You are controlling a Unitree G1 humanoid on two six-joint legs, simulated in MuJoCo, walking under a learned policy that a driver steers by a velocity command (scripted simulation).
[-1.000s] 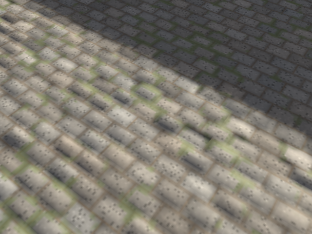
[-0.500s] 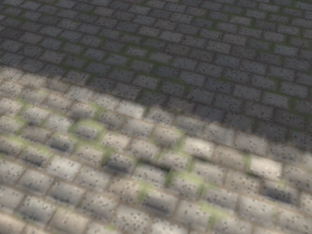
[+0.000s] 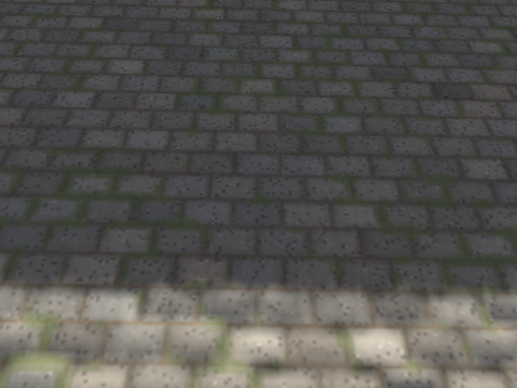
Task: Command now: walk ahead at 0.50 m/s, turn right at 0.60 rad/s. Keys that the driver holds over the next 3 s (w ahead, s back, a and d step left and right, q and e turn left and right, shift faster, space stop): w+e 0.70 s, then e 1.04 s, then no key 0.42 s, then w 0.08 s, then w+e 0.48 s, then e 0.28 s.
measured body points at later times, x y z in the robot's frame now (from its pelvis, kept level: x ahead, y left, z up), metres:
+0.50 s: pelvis +0.27 -0.08 +0.00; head +0.31 -0.11 +0.45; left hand +0.46 +0.15 -0.09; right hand +0.33 -0.39 -0.11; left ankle +0.31 +0.09 -0.66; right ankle +0.28 -0.16 -0.74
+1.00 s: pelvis +0.52 -0.11 +0.00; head +0.56 -0.13 +0.44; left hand +0.79 +0.06 -0.11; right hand +0.49 -0.41 -0.10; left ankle +0.62 -0.04 -0.74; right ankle +0.44 -0.22 -0.67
